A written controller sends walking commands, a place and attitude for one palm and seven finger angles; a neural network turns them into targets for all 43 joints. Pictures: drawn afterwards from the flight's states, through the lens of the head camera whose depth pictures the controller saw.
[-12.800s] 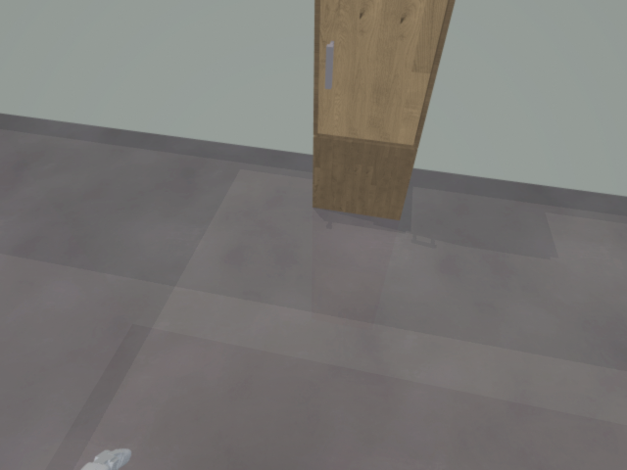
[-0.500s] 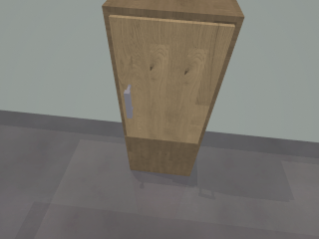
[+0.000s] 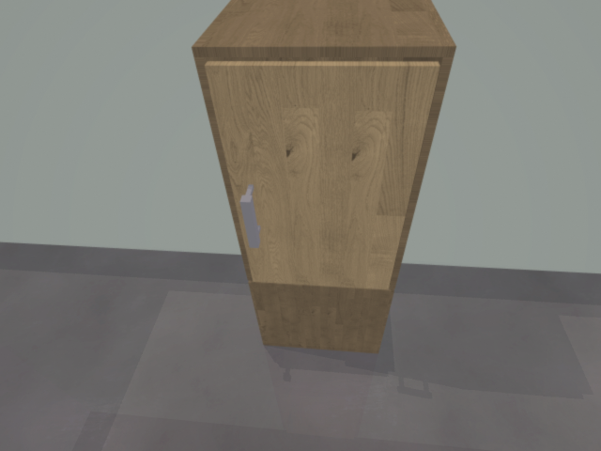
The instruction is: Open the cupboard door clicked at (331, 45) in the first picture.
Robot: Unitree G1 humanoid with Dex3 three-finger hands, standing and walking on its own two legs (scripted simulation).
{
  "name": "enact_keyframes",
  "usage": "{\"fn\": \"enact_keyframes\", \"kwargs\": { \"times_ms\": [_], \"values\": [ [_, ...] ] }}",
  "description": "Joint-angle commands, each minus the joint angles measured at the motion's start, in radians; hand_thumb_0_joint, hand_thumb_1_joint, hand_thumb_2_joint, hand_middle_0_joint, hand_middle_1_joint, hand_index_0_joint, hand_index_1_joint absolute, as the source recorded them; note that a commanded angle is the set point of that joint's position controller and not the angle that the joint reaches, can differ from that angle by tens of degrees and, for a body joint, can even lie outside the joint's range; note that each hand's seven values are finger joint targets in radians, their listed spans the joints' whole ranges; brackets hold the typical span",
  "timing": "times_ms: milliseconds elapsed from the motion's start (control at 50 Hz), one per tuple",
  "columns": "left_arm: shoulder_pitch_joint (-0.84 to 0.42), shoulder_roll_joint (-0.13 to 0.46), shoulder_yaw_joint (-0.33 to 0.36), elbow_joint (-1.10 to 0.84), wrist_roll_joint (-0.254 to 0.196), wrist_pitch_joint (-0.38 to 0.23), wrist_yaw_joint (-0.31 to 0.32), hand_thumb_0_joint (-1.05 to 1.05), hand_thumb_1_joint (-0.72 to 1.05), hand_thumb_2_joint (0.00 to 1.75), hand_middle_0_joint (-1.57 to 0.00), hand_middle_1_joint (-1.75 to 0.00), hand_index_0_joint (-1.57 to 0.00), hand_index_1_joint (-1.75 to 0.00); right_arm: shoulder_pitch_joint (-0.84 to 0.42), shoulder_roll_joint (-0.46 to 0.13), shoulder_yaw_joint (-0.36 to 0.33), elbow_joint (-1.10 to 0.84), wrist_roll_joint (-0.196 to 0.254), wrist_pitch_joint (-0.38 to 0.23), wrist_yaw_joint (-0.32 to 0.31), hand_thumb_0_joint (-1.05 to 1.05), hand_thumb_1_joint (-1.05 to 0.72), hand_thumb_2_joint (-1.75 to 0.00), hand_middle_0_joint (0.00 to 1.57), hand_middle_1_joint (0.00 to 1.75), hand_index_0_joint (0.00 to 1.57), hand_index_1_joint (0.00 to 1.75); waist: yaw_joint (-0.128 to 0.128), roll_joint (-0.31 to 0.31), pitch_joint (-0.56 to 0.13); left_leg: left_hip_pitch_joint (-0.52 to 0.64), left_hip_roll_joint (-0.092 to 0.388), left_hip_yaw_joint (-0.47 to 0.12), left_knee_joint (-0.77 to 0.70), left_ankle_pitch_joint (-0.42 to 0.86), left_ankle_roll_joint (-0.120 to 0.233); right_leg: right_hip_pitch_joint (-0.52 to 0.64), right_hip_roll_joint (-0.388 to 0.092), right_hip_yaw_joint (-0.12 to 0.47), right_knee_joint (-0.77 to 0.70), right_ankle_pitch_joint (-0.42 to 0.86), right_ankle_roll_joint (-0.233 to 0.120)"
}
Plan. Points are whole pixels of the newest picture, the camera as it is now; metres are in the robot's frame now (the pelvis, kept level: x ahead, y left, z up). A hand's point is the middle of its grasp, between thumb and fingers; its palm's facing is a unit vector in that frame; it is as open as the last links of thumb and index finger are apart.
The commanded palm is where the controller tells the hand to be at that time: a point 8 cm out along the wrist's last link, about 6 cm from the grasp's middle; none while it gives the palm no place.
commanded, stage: look again from close up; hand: left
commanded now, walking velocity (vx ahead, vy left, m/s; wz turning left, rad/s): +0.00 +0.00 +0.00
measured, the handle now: (252, 216) +0.59 +0.15 -0.06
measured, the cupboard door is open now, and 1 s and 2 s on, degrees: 0 0 0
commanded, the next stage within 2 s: raise the hand with hooked fingers in 0.14 s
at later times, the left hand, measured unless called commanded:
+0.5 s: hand (191, 369) +0.24 +0.17 -0.01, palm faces +0.15 -0.99 -0.04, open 7.8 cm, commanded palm +0.14 +0.23 -0.07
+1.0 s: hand (183, 406) +0.20 +0.19 -0.07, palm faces -0.13 -0.99 -0.02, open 10.6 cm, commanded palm +0.17 +0.26 -0.06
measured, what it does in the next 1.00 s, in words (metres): lowers itself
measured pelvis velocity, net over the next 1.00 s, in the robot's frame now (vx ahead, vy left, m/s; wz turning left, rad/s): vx -0.02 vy -0.02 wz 0.01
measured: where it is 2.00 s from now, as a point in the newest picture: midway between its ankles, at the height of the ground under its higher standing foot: outside the picture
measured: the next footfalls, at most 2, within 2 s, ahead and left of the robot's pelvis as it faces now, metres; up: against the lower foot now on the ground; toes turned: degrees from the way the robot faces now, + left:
none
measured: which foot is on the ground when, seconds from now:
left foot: down 0.00-1.00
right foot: down 0.00-1.00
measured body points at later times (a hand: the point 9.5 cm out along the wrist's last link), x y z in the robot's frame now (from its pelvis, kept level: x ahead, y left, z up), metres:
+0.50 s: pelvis +0.01 -0.03 -0.03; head +0.04 -0.03 +0.42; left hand +0.22 +0.22 -0.01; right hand +0.18 -0.29 -0.11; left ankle +0.01 +0.09 -0.74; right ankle +0.02 -0.13 -0.74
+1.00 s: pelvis -0.02 -0.02 -0.11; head +0.07 -0.02 +0.33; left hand +0.21 +0.24 -0.06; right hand +0.17 -0.24 -0.20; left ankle +0.01 +0.09 -0.74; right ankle +0.02 -0.13 -0.74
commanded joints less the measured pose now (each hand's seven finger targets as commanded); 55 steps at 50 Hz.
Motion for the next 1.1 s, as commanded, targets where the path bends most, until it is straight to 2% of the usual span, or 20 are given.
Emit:
{"fn": "enact_keyframes", "kwargs": {
  "times_ms": [0, 200, 220, 240, 260, 280, 300, 320, 340, 380, 400, 440, 540, 640, 760, 800, 880, 940, 980, 1080],
  "values": [
    [0.043, 0.1, 0.017, -0.031, -0.001, -0.013, 0.002, 0.0, 0.9, 0.9, -0.2, -0.3, -0.2, -0.3, 0.04, -0.073, -0.008, -0.036, 0.008, -0.029, 0.002, 0.0, -0.9, -0.9, 0.2, 0.3, 0.2, 0.3, 0.0, -0.088, 0.099, -0.065, 0.112, -0.127, -0.157, 0.036, 0.002, 0.018, -0.042, 0.072, -0.106, 0.055, -0.054],
    [0.007, 0.131, 0.02, -0.023, -0.005, -0.014, 0.002, 0.0, 0.9, 0.9, -0.2, -0.3, -0.2, -0.3, 0.004, -0.08, -0.001, 0.002, 0.009, -0.032, -0.003, 0.0, -0.9, -0.9, 0.2, 0.3, 0.2, 0.3, 0.004, -0.043, 0.038, 0.003, 0.116, -0.097, -0.124, 0.187, -0.012, 0.094, -0.056, 0.07, -0.1, 0.222, -0.057],
    [0.059, 0.15, 0.012, 0.014, -0.002, -0.002, 0.039, 0.0, 0.9, 0.9, -0.2, -0.3, -0.2, -0.3, -0.074, -0.123, -0.012, -0.06, 0.024, -0.02, 0.005, 0.0, -0.9, -0.9, 0.2, 0.3, 0.2, 0.3, 0.034, -0.203, 0.114, -0.074, 0.151, -0.07, 0.025, 0.108, -0.037, 0.045, -0.083, 0.092, -0.122, 0.278, -0.042],
    [-0.747, 0.39, 0.199, -1.499, -0.191, -0.232, 0.018, 0.0, 0.88, 0.89, -0.2, -0.32, -0.2, -0.32, -0.093, -0.267, -0.041, -0.407, 0.072, -0.17, -0.033, 0.0, -0.9, -0.9, 0.2, 0.3, 0.2, 0.3, -0.098, 0.01, -0.356, 0.156, 0.02, -0.077, -0.074, 0.196, -0.008, 0.095, 0.025, 0.012, -0.043, 0.242, -0.054],
    [-0.201, 0.302, 0.161, -1.178, -0.127, -0.187, 0.029, 0.0, 0.85, 0.88, -0.2, -0.33, -0.2, -0.33, -0.163, -0.189, -0.01, -0.353, 0.062, -0.261, -0.074, 0.0, -0.9, -0.9, 0.2, 0.3, 0.2, 0.3, 0.018, 0.153, -0.281, 0.188, 0.041, -0.049, -0.084, 0.239, -0.011, 0.069, 0.053, -0.019, 0.006, 0.098, -0.074],
    [-0.177, 0.236, 0.136, -1.071, -0.159, -0.153, 0.068, 0.0, 0.83, 0.87, -0.21, -0.34, -0.21, -0.34, -0.158, -0.191, -0.018, -0.291, 0.07, -0.289, -0.082, 0.0, -0.9, -0.9, 0.2, 0.3, 0.2, 0.3, -0.003, 0.151, -0.205, 0.077, 0.035, -0.049, -0.077, 0.134, -0.038, 0.032, 0.054, -0.049, -0.007, 0.032, -0.066],
    [0.095, 0.021, 0.025, -0.892, -0.179, -0.079, 0.052, 0.0, 0.81, 0.86, -0.21, -0.36, -0.21, -0.36, -0.124, -0.145, -0.019, -0.282, 0.083, -0.291, -0.069, 0.0, -0.9, -0.9, 0.2, 0.3, 0.2, 0.3, -0.021, 0.075, -0.072, 0.016, 0.037, -0.073, -0.087, 0.053, -0.032, -0.041, 0.057, -0.061, -0.022, 0.009, -0.052],
    [-0.106, 0.092, 0.079, -1.053, -0.208, -0.124, 0.033, 0.0, 0.78, 0.85, -0.21, -0.37, -0.21, -0.37, -0.145, -0.19, -0.025, -0.361, 0.073, -0.305, -0.061, 0.0, -0.9, -0.9, 0.2, 0.3, 0.2, 0.3, -0.047, 0.051, 0.037, -0.061, 0.024, -0.104, -0.053, 0.019, -0.033, -0.086, 0.047, -0.061, -0.02, 0.004, -0.043],
    [-0.089, 0.148, 0.147, -1.015, -0.195, -0.178, 0.007, 0.0, 0.76, 0.84, -0.21, -0.39, -0.21, -0.39, -0.132, -0.203, -0.051, -0.375, 0.057, -0.313, -0.062, 0.0, -0.9, -0.9, 0.2, 0.3, 0.2, 0.3, -0.052, -0.026, 0.011, -0.094, 0.018, -0.095, -0.004, -0.003, -0.03, -0.137, 0.051, -0.061, -0.013, -0.047, -0.041],
    [0.147, 0.121, 0.211, -0.765, -0.204, -0.281, -0.072, 0.0, 0.71, 0.82, -0.21, -0.42, -0.21, -0.42, -0.137, -0.197, -0.074, -0.415, 0.047, -0.314, -0.043, 0.0, -0.9, -0.9, 0.2, 0.3, 0.2, 0.3, 0.004, -0.176, 0.074, -0.245, 0.005, -0.094, 0.093, -0.006, -0.039, -0.232, 0.06, -0.078, 0.055, -0.105, -0.045],
    [0.233, 0.065, 0.194, -0.713, -0.223, -0.342, -0.13, 0.0, 0.69, 0.81, -0.22, -0.43, -0.22, -0.43, -0.149, -0.186, -0.076, -0.445, 0.04, -0.313, -0.029, 0.0, -0.9, -0.9, 0.2, 0.3, 0.2, 0.3, 0.03, -0.274, 0.038, -0.308, 0.0, -0.083, 0.158, 0.003, -0.042, -0.276, 0.065, -0.078, 0.121, -0.106, -0.045],
    [0.333, 0.058, 0.216, -0.719, -0.261, -0.489, -0.259, 0.0, 0.64, 0.79, -0.22, -0.47, -0.22, -0.47, -0.183, -0.186, -0.101, -0.499, 0.03, -0.317, -0.003, 0.0, -0.9, -0.9, 0.2, 0.3, 0.2, 0.3, 0.069, -0.326, -0.054, -0.417, -0.011, -0.059, 0.285, 0.031, -0.047, -0.297, 0.063, -0.047, 0.248, -0.017, -0.048],
    [0.213, 0.218, 0.336, -0.818, -0.312, -0.711, -0.537, 0.0, 0.53, 0.74, -0.23, -0.54, -0.23, -0.54, -0.207, -0.2, -0.117, -0.606, 0.041, -0.331, 0.035, 0.0, -0.9, -0.9, 0.2, 0.3, 0.2, 0.3, 0.069, -0.094, -0.309, -0.567, -0.024, -0.046, 0.528, 0.1, -0.044, -0.327, 0.028, 0.072, 0.469, 0.197, -0.052],
    [-0.014, 0.283, 0.415, -1.179, -0.434, -0.711, -0.558, 0.0, 0.41, 0.69, -0.24, -0.62, -0.24, -0.62, -0.169, -0.185, -0.108, -0.645, 0.042, -0.326, 0.001, 0.0, -0.9, -0.9, 0.2, 0.3, 0.2, 0.3, 0.024, 0.051, -0.456, -0.587, 0.004, -0.067, 0.662, 0.085, -0.025, -0.378, 0.039, 0.134, 0.517, 0.146, -0.035],
    [-0.123, 0.253, 0.296, -1.222, -0.386, -0.619, -0.568, 0.0, 0.27, 0.63, -0.25, -0.7, -0.25, -0.7, -0.153, -0.21, -0.093, -0.581, 0.045, -0.326, -0.033, 0.0, -0.9, -0.9, 0.2, 0.3, 0.2, 0.3, -0.058, 0.051, -0.353, -0.628, 0.036, -0.108, 0.7, 0.021, -0.002, -0.559, 0.074, 0.084, 0.523, -0.016, -0.048],
    [-0.1, 0.276, 0.307, -1.149, -0.383, -0.533, -0.605, 0.0, 0.22, 0.61, -0.25, -0.74, -0.25, -0.74, -0.153, -0.217, -0.09, -0.584, 0.056, -0.318, -0.041, 0.0, -0.9, -0.9, 0.2, 0.3, 0.2, 0.3, -0.05, 0.012, -0.366, -0.647, 0.035, -0.113, 0.698, 0.023, 0.0, -0.544, 0.076, 0.078, 0.52, -0.016, -0.046],
    [0.057, 0.335, 0.416, -1.097, -0.406, -0.352, -0.607, 0.0, 0.13, 0.57, -0.25, -0.8, -0.25, -0.8, -0.193, -0.21, -0.091, -0.641, 0.07, -0.287, -0.036, 0.0, -0.9, -0.9, 0.2, 0.3, 0.2, 0.3, 0.04, -0.015, -0.468, -0.621, 0.021, -0.119, 0.629, 0.074, -0.007, -0.43, 0.07, 0.045, 0.518, 0.013, -0.045],
    [0.085, 0.319, 0.456, -1.175, -0.432, -0.324, -0.537, 0.0, 0.06, 0.54, -0.26, -0.84, -0.26, -0.84, -0.207, -0.178, -0.084, -0.673, 0.069, -0.268, -0.029, 0.0, -0.9, -0.9, 0.2, 0.3, 0.2, 0.3, 0.066, -0.037, -0.479, -0.604, 0.016, -0.12, 0.582, 0.064, -0.015, -0.416, 0.066, 0.012, 0.512, -0.015, -0.035],
    [0.065, 0.298, 0.461, -1.162, -0.429, -0.349, -0.473, 0.0, 0.01, 0.52, -0.26, -0.87, -0.26, -0.87, -0.216, -0.164, -0.081, -0.666, 0.063, -0.268, -0.031, 0.0, -0.9, -0.9, 0.2, 0.3, 0.2, 0.3, 0.062, -0.076, -0.418, -0.632, 0.022, -0.128, 0.572, 0.02, -0.019, -0.466, 0.075, -0.004, 0.515, -0.086, -0.04],
    [-0.099, 0.29, 0.374, -1.114, -0.369, -0.46, -0.425, 0.0, -0.1, 0.47, -0.27, -0.94, -0.27, -0.94, -0.16, -0.199, -0.066, -0.644, 0.056, -0.277, -0.036, 0.0, -0.9, -0.9, 0.2, 0.3, 0.2, 0.3, -0.014, -0.043, -0.277, -0.702, 0.018, -0.132, 0.567, -0.208, -0.019, -0.637, 0.071, 0.003, 0.498, -0.342, -0.044]
  ]
}}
